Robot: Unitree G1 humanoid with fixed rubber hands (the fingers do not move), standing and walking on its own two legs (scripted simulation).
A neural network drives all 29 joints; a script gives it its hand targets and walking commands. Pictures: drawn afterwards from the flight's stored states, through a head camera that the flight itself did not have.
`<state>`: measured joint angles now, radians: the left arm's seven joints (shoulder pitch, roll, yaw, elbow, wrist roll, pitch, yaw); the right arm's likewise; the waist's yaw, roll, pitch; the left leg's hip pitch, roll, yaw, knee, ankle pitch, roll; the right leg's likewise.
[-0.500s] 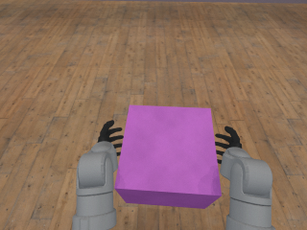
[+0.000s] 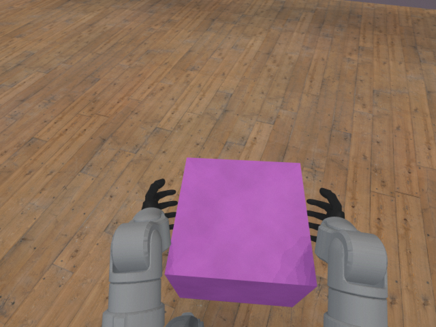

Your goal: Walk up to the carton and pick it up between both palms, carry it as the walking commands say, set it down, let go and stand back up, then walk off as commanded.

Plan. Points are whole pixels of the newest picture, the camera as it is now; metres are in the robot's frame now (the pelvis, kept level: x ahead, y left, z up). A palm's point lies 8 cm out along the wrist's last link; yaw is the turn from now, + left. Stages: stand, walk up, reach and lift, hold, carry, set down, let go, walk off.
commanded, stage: carry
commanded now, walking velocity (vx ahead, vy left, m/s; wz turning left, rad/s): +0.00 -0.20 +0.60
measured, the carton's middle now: (239, 231) +0.31 -0.02 -0.02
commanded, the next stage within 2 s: none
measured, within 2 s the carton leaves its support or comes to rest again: neither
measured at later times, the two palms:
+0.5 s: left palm (121, 317) +0.15 +0.15 +0.07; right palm (317, 248) +0.24 -0.13 +0.07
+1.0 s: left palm out of the picture +0.03 +0.12 +0.07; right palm (317, 273) +0.20 -0.12 +0.07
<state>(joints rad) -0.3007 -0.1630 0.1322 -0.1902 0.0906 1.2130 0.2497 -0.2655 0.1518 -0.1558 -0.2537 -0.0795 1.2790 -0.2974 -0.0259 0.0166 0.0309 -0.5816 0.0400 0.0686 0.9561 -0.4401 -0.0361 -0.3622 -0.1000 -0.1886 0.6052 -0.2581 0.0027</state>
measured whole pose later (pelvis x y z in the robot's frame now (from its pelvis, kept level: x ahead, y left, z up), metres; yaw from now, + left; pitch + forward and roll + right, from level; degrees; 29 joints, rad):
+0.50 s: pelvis -0.09 -0.09 -0.01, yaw +16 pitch +3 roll -3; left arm -0.31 -0.17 0.15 -0.24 0.08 1.18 0.26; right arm -0.32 0.17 -0.16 -0.25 -0.17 1.23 -0.21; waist 0.06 0.08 0.03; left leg -0.59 0.02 -0.17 0.60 -0.14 -0.06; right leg -0.35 0.00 -0.10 0.58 -0.28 0.02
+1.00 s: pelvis -0.12 -0.17 +0.00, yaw +32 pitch +2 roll -1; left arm -0.30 -0.16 0.17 -0.29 0.09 1.26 0.29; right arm -0.31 0.17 -0.14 -0.21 -0.12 1.25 -0.24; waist 0.05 0.00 0.04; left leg -0.44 0.02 -0.06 0.61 -0.21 -0.02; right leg -0.50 -0.07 -0.02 0.86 -0.43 0.04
